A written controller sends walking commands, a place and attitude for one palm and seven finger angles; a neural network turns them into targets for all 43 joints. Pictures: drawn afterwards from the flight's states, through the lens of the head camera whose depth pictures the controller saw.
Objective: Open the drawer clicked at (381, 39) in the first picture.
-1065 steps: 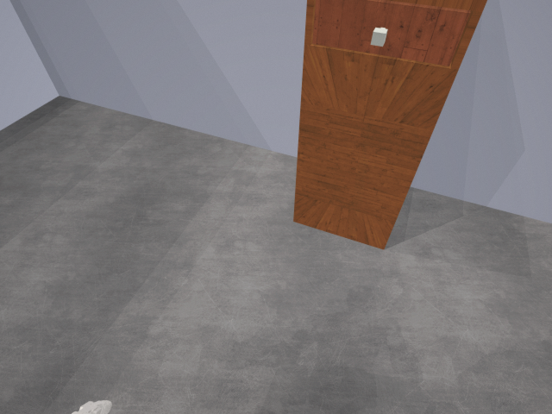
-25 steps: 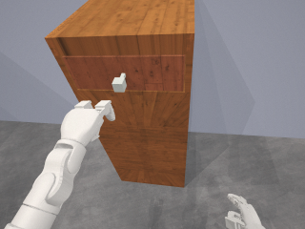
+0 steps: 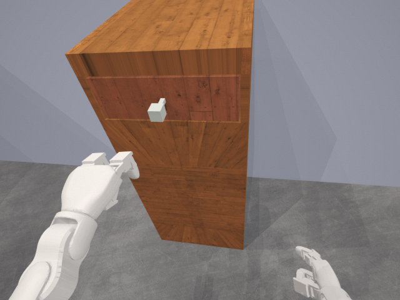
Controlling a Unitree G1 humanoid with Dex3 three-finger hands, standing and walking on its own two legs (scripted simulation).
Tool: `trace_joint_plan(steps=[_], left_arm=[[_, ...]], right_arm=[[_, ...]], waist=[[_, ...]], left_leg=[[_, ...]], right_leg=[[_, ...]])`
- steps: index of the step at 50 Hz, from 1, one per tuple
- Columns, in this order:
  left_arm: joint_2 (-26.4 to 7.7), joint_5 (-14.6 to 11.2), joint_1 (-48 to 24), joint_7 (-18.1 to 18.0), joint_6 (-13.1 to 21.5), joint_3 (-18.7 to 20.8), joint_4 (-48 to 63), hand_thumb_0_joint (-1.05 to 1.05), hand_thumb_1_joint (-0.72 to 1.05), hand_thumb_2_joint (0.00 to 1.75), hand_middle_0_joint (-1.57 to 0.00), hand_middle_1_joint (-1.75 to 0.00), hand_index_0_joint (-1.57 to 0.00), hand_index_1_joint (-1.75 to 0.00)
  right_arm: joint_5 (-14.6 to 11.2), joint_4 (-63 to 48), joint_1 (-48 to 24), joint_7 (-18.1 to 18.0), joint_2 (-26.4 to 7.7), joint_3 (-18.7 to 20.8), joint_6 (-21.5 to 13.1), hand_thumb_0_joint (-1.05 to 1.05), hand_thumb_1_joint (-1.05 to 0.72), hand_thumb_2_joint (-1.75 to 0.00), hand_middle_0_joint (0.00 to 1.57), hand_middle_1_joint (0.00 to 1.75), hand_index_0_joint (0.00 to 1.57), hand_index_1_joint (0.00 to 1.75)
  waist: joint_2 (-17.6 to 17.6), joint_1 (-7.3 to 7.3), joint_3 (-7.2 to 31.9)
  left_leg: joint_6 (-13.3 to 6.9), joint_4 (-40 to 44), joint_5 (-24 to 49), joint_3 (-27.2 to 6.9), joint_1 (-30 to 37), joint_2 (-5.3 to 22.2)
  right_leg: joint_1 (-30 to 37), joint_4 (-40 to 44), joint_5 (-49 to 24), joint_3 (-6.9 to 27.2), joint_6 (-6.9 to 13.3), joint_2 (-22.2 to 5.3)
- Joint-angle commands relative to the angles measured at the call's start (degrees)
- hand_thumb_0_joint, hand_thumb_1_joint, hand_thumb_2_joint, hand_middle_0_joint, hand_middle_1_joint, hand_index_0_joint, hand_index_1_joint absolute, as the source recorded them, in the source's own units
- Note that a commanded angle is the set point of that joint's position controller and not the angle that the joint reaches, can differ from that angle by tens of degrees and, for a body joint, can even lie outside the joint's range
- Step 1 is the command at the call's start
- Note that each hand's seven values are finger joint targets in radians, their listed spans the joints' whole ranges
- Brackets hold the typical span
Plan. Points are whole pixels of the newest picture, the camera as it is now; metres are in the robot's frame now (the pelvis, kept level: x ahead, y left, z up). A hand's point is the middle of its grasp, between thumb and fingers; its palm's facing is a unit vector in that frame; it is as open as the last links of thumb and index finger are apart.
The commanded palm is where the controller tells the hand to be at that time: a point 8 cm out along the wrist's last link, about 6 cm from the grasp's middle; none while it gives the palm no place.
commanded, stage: pull the drawer open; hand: left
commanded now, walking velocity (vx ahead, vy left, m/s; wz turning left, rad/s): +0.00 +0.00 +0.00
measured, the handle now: (159, 108) +0.51 +0.19 +0.13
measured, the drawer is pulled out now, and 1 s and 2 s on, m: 0.00 0.00 0.00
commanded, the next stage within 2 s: open the thumb to release the handle in 1.20 s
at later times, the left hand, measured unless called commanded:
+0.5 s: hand (91, 222) +0.20 +0.22 +0.12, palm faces +0.10 -0.12 -0.99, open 4.8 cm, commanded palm +0.15 +0.22 +0.18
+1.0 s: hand (79, 257) +0.14 +0.21 +0.12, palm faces +0.12 -0.16 -0.98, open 4.8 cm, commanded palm +0.08 +0.21 +0.18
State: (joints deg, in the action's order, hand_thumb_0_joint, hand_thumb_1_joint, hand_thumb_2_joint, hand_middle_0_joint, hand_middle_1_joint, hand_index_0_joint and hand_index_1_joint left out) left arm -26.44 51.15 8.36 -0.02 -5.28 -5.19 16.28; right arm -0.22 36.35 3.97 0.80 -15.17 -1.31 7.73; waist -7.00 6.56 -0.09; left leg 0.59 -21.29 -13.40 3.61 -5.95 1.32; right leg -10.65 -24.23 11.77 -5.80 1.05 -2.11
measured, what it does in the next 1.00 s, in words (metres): stands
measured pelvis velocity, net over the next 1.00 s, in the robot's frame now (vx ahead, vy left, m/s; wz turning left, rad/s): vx -0.01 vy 0.01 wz -0.02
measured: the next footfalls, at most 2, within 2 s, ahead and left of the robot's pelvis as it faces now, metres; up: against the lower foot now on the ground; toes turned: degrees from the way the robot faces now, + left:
none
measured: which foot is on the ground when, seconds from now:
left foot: down 0.00-1.00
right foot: down 0.00-1.00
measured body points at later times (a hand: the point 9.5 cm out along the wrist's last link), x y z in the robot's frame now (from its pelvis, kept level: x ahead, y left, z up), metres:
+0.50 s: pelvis -0.01 +0.01 +0.00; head -0.02 -0.04 +0.45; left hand +0.19 +0.23 +0.17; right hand +0.22 -0.19 -0.10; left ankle -0.02 +0.13 -0.74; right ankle +0.02 -0.10 -0.74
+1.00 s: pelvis -0.01 +0.01 +0.00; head -0.04 -0.04 +0.44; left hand +0.13 +0.22 +0.17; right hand +0.23 -0.19 -0.08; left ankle -0.02 +0.13 -0.74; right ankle +0.02 -0.10 -0.74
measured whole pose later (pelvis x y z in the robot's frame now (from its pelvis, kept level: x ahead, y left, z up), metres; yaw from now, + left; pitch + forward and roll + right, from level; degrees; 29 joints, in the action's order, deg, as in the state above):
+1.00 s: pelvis -0.01 +0.01 +0.00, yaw -1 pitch -4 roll +0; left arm -27.0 50.8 36.3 -5.1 -8.3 -3.8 38.4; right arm -0.4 29.5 5.9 2.5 -16.6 -2.7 8.2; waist -7.0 7.9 0.9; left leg 0.0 -26.9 -16.1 4.5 -6.8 1.9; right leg -10.4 -26.6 12.2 -4.7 0.2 -1.8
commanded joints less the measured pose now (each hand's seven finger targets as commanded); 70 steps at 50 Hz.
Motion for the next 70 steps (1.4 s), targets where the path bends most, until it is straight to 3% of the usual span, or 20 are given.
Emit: trace_joint_plan(steps=[1,12,15,23,30,36,39,40,41,45,46,50,52,55,59,60,64,65,67,70], left_arm=[[-11.5,0.0,-9.9,-2.6,1.0,10.5,12.3,0.00,0.90,0.90,-0.40,-1.35,-0.40,-1.35],[-10.9,-0.5,-3.2,-3.8,2.5,11.0,16.5,0.00,0.90,0.90,-0.40,-1.35,-0.40,-1.35],[-10.3,-0.7,0.3,-4.4,1.6,11.4,18.2,0.00,0.90,0.90,-0.40,-1.35,-0.40,-1.35],[-10.3,-0.2,6.2,-4.8,-0.3,11.8,20.3,0.00,0.90,0.90,-0.40,-1.35,-0.40,-1.35],[-7.4,-0.1,11.3,-5.3,-1.5,8.4,26.6,0.00,0.90,0.90,-0.40,-1.35,-0.40,-1.35],[-9.4,1.3,16.2,-7.1,-1.7,10.4,30.0,0.00,0.90,0.90,-0.40,-1.35,-0.40,-1.35],[-9.1,0.7,19.4,-7.5,-1.7,10.2,30.4,0.00,0.90,0.90,-0.40,-1.35,-0.40,-1.35],[-8.7,0.2,22.0,-7.6,-2.5,10.5,30.5,0.00,0.90,0.90,-0.40,-1.35,-0.40,-1.35],[-8.3,0.4,21.3,-7.5,-2.4,9.7,32.0,0.00,0.90,0.90,-0.40,-1.35,-0.40,-1.35],[-7.3,-0.1,24.4,-7.2,-2.7,7.8,34.1,0.00,0.90,0.90,-0.40,-1.35,-0.40,-1.35],[-8.6,0.4,23.1,-7.3,-2.3,8.3,35.6,0.00,0.90,0.90,-0.40,-1.35,-0.40,-1.35],[-9.0,0.5,26.9,-8.0,-1.9,9.4,34.2,0.00,0.90,0.90,-0.40,-1.35,-0.40,-1.35],[-10.1,0.8,25.2,-8.5,-1.1,10.8,33.8,0.00,0.90,0.90,-0.40,-1.35,-0.40,-1.35],[-9.2,0.4,24.9,-8.7,-1.6,11.2,32.9,0.00,0.90,0.90,-0.40,-1.35,-0.40,-1.35],[-9.0,-0.2,23.2,-7.6,-1.0,10.4,32.1,0.00,0.90,0.90,-0.40,-1.35,-0.40,-1.35],[-8.5,-1.0,25.2,-7.3,-1.8,10.3,32.2,0.00,0.90,0.90,-0.40,-1.35,-0.40,-1.35],[-9.6,-0.1,23.2,-6.8,-1.0,10.6,31.7,0.00,0.90,0.90,-0.40,-1.35,-0.40,-1.35],[-18.2,1.5,15.1,-7.4,-1.6,20.3,23.8,0.00,0.90,0.90,-0.40,-1.35,-0.40,-1.35],[-13.4,1.1,12.4,-6.5,-0.2,16.2,22.3,0.00,0.76,0.84,-0.39,-1.34,-0.39,-1.34],[-12.5,-3.1,15.2,-4.7,0.6,16.2,22.8,0.00,0.55,0.75,-0.38,-1.31,-0.38,-1.31]], right_arm=[[0.1,-9.6,-9.9,-0.6,-4.2,1.0,-3.5,0.00,-0.90,-0.90,0.20,0.30,0.20,0.30],[0.5,-10.2,-9.2,-1.1,-4.5,1.3,-4.7,0.00,-0.90,-0.90,0.20,0.30,0.20,0.30],[0.0,-11.3,-10.6,-1.0,-4.8,1.2,-4.8,0.00,-0.90,-0.90,0.20,0.30,0.20,0.30],[0.2,-11.8,-9.9,-0.7,-4.9,1.1,-3.8,0.00,-0.90,-0.90,0.20,0.30,0.20,0.30],[-0.2,-14.0,-10.8,-0.1,-5.6,0.8,-3.9,0.00,-0.90,-0.90,0.20,0.30,0.20,0.30],[-0.1,-14.9,-9.4,0.8,-5.8,0.4,-3.0,0.00,-0.90,-0.90,0.20,0.30,0.20,0.30],[-0.2,-15.5,-9.3,0.8,-6.0,0.7,-2.7,0.00,-0.90,-0.90,0.20,0.30,0.20,0.30],[-0.7,-15.8,-11.1,0.9,-6.3,0.5,-2.7,0.00,-0.90,-0.90,0.20,0.30,0.20,0.30],[-0.4,-15.7,-9.4,1.1,-6.0,0.5,-2.6,0.00,-0.90,-0.90,0.20,0.30,0.20,0.30],[-0.6,-17.2,-10.6,1.3,-6.6,0.7,-2.7,0.00,-0.90,-0.90,0.20,0.30,0.20,0.30],[-0.3,-17.2,-8.5,1.5,-6.6,0.6,-2.7,0.00,-0.90,-0.90,0.20,0.30,0.20,0.30],[-0.5,-17.7,-9.8,1.3,-6.7,0.5,-3.1,0.00,-0.90,-0.90,0.20,0.30,0.20,0.30],[0.0,-16.9,-8.3,1.1,-6.4,0.5,-3.1,0.00,-0.90,-0.90,0.20,0.30,0.20,0.30],[-0.5,-16.7,-10.1,0.7,-6.4,0.6,-3.4,0.00,-0.90,-0.90,0.20,0.30,0.20,0.30],[0.1,-16.0,-7.9,0.4,-6.3,1.0,-3.9,0.00,-0.90,-0.90,0.20,0.30,0.20,0.30],[-0.6,-16.6,-10.0,0.3,-6.4,0.8,-4.2,0.00,-0.90,-0.90,0.20,0.30,0.20,0.30],[0.1,-16.0,-7.8,0.2,-6.4,0.8,-4.2,0.00,-0.90,-0.90,0.20,0.30,0.20,0.30],[-0.2,-12.7,-9.3,-1.1,-6.0,0.3,-4.1,0.00,-0.90,-0.90,0.20,0.30,0.20,0.30],[0.5,-12.7,-9.0,-1.8,-4.8,0.6,-4.4,0.00,-0.90,-0.90,0.20,0.30,0.20,0.30],[-0.6,-13.3,-9.9,-2.4,-5.5,1.2,-5.7,0.00,-0.90,-0.90,0.20,0.30,0.20,0.30]], waist=[[6.0,0.37,9.7],[6.6,0.39,7.7],[3.9,0.85,8.2],[6.5,1.23,6.8],[4.1,0.60,5.9],[3.6,1.72,7.3],[5.8,1.56,4.7],[3.6,1.31,3.9],[3.8,1.44,6.0],[3.5,0.81,3.1],[4.7,1.22,6.0],[4.2,1.18,1.8],[6.0,1.44,2.0],[2.7,1.00,0.8],[6.3,1.15,2.6],[4.2,0.95,2.0],[6.0,1.32,2.3],[5.8,0.21,-1.2],[4.4,1.14,-0.3],[3.4,0.77,2.9]], left_leg=[[-2.1,1.7,11.4,-0.8,-2.6,-2.2],[-1.8,1.5,9.8,-0.9,-2.5,-1.7],[-1.7,1.4,10.3,-1.4,-2.1,-1.4],[-1.5,1.7,9.9,-0.6,-3.4,-1.0],[-1.4,0.8,10.3,-1.3,-2.7,0.1],[-0.9,0.3,10.6,-0.8,-4.0,0.8],[-1.0,-0.1,10.2,-0.3,-4.0,0.9],[-0.9,-0.2,9.8,-0.8,-3.8,1.4],[-0.9,-0.4,10.3,-0.2,-3.6,1.1],[-1.1,-0.8,8.8,-0.6,-3.4,1.7],[-1.1,-1.0,9.1,-0.3,-3.6,1.5],[-1.0,-1.5,6.5,-0.3,-3.9,1.9],[-1.1,-1.4,6.4,0.2,-4.5,1.6],[-1.1,-1.3,4.8,-0.3,-3.4,1.6],[-1.5,-1.0,5.8,0.2,-3.5,0.9],[-1.4,-0.8,4.8,-0.3,-3.4,1.2],[-1.5,-0.7,5.4,0.3,-4.2,0.9],[-1.2,0.0,1.3,-0.6,-5.7,0.9],[-1.7,0.5,1.5,-0.4,-4.2,0.0],[-1.7,0.9,3.1,-1.0,-2.6,-0.1]], right_leg=[[8.8,3.8,-7.9,4.6,-0.3,0.7],[6.6,4.5,-4.9,3.8,-0.6,0.7],[6.8,4.2,-5.5,4.3,-0.3,1.3],[7.1,3.9,-5.1,3.5,-0.8,1.0],[5.4,3.5,-4.8,3.3,-0.8,1.8],[6.5,2.0,-4.3,2.8,-1.0,1.3],[5.1,2.5,-4.6,2.8,-1.3,1.2],[4.6,2.6,-4.1,3.5,-1.0,1.8],[5.3,2.2,-3.8,3.0,-1.3,1.1],[2.9,2.6,-2.1,3.3,-1.3,1.7],[3.8,2.1,-1.2,3.0,-1.6,1.0],[1.4,3.3,1.3,4.3,-1.3,1.3],[2.1,3.4,1.6,3.8,-1.5,0.6],[0.5,4.3,3.0,4.9,-1.2,1.0],[2.1,4.3,1.8,3.9,-1.8,0.3],[1.8,4.4,2.5,4.4,-1.6,0.8],[2.6,4.5,2.2,3.9,-1.8,0.2],[0.4,5.3,6.3,5.1,-1.1,1.3],[1.7,5.7,6.8,4.5,-0.9,0.3],[3.5,5.7,3.6,4.6,-1.4,0.9]])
